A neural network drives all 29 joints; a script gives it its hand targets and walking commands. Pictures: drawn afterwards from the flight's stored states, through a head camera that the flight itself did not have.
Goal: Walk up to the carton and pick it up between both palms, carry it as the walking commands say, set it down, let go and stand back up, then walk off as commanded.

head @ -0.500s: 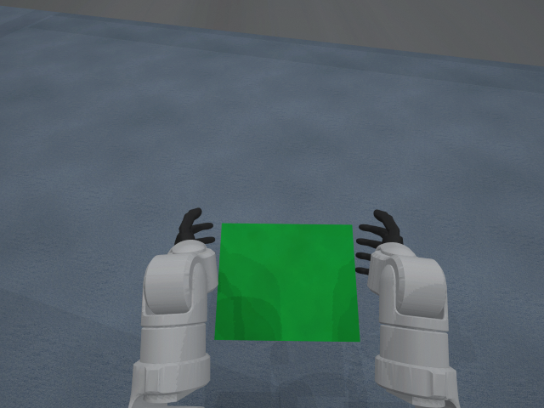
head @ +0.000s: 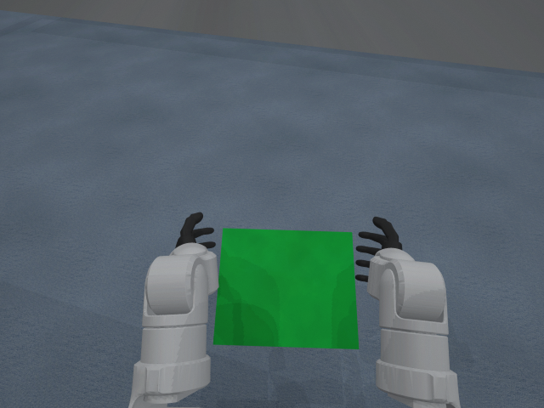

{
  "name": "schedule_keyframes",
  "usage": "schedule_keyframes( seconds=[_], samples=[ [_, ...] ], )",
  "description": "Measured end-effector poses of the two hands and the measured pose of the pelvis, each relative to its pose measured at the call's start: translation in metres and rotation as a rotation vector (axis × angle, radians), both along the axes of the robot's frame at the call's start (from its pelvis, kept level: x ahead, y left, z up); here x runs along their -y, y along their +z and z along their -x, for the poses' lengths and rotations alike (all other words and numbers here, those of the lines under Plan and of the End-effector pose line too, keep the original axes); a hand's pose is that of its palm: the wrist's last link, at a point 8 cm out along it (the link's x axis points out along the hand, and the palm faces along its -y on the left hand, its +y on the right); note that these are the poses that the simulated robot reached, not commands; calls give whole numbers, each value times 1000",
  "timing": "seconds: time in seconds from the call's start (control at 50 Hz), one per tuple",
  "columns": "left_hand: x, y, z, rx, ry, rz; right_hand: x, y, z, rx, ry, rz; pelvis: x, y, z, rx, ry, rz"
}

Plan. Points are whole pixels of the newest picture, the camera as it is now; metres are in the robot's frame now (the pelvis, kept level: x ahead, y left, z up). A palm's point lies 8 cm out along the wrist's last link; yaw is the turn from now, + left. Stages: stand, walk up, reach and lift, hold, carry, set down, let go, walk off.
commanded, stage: carry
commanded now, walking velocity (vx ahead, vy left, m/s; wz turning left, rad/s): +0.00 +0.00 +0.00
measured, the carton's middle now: (284, 290) +0.33 +0.01 -0.03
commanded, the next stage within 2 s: none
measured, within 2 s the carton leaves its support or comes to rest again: neither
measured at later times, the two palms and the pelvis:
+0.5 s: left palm (187, 291) +0.25 +0.13 +0.10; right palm (400, 302) +0.25 -0.13 +0.10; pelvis -0.05 +0.00 +0.00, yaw +0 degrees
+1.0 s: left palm (173, 295) +0.26 +0.16 +0.07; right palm (385, 301) +0.26 -0.12 +0.06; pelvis -0.03 +0.01 +0.00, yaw +1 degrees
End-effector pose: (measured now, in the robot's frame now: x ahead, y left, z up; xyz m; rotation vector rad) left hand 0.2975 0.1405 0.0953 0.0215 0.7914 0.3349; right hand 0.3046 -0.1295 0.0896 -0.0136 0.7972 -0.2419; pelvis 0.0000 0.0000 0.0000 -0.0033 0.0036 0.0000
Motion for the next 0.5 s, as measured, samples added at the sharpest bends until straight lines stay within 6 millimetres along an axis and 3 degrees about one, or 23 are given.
schedule_keyframes(
  seconds=[0.12,0.22,0.34,0.5],
  samples=[
    [30,4,10,-16,-64,-3,28,3,28,-16,-78,32,13,3,17,4,3,-18],
    [41,5,21,-20,-92,-12,36,8,43,-21,-124,57,16,3,30,16,-3,-22],
    [33,4,35,-39,-70,-23,26,10,53,-40,-124,76,11,4,42,20,-9,-29],
    [8,1,47,-37,-24,-16,1,8,57,-40,-81,70,-4,3,52,17,-6,-23]
  ],
)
